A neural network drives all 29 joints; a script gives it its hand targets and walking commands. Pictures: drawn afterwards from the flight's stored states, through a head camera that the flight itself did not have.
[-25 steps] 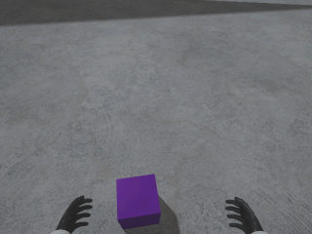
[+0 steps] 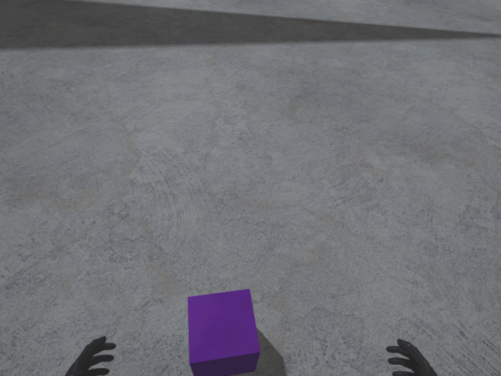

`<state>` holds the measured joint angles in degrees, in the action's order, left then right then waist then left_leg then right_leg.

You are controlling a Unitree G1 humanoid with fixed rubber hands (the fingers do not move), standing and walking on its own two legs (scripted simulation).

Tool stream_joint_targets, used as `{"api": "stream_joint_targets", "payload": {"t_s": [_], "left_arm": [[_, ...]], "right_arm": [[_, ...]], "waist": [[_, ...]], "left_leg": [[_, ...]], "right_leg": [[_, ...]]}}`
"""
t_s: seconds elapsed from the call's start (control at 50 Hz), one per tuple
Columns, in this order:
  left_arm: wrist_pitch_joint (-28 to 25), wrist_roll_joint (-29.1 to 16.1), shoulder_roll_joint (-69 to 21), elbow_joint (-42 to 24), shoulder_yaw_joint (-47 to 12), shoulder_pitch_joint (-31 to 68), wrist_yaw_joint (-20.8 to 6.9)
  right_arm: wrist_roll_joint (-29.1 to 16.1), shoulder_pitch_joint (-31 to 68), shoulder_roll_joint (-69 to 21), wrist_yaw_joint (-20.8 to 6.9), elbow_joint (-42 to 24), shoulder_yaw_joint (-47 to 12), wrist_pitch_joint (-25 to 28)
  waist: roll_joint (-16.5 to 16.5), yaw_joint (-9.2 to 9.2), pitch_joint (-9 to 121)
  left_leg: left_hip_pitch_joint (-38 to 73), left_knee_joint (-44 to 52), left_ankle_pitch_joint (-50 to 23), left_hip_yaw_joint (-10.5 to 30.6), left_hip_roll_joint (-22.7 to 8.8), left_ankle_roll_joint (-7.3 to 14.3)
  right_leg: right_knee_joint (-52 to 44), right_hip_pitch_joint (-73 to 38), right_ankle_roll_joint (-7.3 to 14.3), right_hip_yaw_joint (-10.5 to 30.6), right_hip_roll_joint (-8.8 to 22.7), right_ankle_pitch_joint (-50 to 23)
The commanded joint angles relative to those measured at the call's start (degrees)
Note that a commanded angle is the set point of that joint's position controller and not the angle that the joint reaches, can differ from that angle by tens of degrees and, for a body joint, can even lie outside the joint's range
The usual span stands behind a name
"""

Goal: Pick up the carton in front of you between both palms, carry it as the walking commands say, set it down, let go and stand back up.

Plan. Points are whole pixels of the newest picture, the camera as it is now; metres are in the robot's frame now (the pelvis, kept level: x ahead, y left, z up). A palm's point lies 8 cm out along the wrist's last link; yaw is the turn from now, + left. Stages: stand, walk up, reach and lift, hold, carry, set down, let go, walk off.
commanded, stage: stand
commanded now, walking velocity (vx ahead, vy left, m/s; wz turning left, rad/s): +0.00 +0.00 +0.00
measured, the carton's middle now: (222, 335) +0.39 +0.07 -0.64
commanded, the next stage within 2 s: none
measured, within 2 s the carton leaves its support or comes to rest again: neither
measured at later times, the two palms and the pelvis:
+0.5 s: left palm out of the picture +0.13 +0.30 -0.10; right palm out of the picture +0.12 -0.28 -0.08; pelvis +0.01 +0.01 +0.00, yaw -1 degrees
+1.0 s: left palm out of the picture +0.08 +0.31 -0.10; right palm out of the picture +0.09 -0.30 -0.08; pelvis -0.01 +0.01 +0.01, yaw +0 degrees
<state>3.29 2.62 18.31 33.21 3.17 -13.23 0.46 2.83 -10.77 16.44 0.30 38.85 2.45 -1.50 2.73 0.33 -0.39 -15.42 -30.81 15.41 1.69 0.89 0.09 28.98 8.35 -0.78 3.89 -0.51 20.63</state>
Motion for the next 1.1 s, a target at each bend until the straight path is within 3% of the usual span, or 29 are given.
{"api": "stream_joint_targets", "payload": {"t_s": [0.0,0.1,0.28,1.08], "left_arm": [[-2.54,-0.04,6.63,-2.08,1.57,1.91,0.05],[-3.18,-0.28,8.18,1.38,1.25,1.43,0.79],[-3.49,-0.49,9.45,5.77,0.58,1.12,1.27],[-4.21,-0.92,12.39,16.87,-0.19,3.31,0.71]], "right_arm": [[-0.29,4.14,8.80,0.16,-2.31,2.43,1.69],[-0.34,3.31,10.00,0.53,0.81,2.45,1.93],[-0.56,3.56,11.64,0.99,4.45,1.88,2.02],[-1.65,6.03,14.44,0.54,15.57,0.46,2.46]], "waist": [[-4.34,-0.19,2.47],[-4.57,-0.70,4.14],[-3.07,-0.51,3.65],[-2.67,-0.62,-0.19]], "left_leg": [[3.28,6.41,-6.83,4.47,-4.82,0.98],[7.00,4.62,-16.07,4.04,-5.02,1.14],[8.44,4.37,-20.37,4.28,-5.37,1.47],[8.23,10.10,-11.31,6.32,-6.03,1.50]], "right_leg": [[-4.47,3.20,0.30,1.09,2.24,-9.36],[-4.75,2.15,0.26,1.71,3.08,-15.45],[-5.30,0.97,-0.02,1.84,3.83,-18.82],[-11.67,-0.13,1.23,2.70,5.54,-11.87]]}}
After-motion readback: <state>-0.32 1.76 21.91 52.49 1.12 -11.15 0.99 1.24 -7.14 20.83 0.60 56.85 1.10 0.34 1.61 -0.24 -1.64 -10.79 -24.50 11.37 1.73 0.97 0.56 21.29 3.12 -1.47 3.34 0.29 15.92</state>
